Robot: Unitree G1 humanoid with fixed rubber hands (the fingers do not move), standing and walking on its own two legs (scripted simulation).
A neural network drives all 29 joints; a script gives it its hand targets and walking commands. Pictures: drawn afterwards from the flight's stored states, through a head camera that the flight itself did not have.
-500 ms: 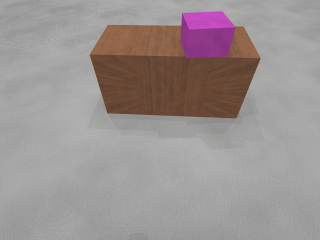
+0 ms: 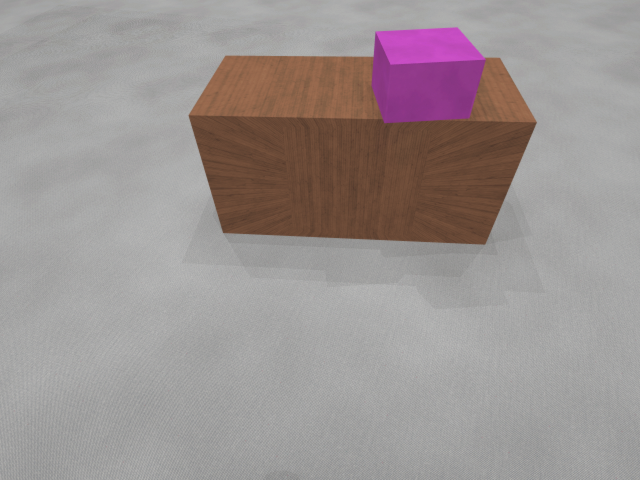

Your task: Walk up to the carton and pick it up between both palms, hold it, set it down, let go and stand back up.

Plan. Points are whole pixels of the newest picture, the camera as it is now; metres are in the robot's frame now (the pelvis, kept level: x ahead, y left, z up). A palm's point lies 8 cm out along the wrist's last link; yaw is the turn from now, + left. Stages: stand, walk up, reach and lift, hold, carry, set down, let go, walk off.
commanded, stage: walk up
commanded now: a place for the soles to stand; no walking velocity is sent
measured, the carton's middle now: (421, 74) +1.34 -0.27 -0.09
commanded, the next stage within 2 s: none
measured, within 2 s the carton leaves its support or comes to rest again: neither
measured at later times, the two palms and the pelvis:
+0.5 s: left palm (199, 379) +0.31 +0.23 -0.14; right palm out of the picture +0.03 -0.16 -0.14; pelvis +0.19 +0.01 -0.01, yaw -15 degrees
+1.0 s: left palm (223, 295) +0.49 +0.23 -0.16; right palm (495, 302) +0.46 -0.28 -0.12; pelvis +0.45 -0.01 -0.02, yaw -13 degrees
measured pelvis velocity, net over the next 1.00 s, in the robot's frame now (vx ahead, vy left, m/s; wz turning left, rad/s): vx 0.45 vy -0.01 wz -0.22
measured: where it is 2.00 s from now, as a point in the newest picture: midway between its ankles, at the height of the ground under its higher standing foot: (383, 315)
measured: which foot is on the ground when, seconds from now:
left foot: up 0.00-0.08, down 0.10-0.62, up 0.64-1.00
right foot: down 0.00-0.12, up 0.14-0.56, down 0.58-1.00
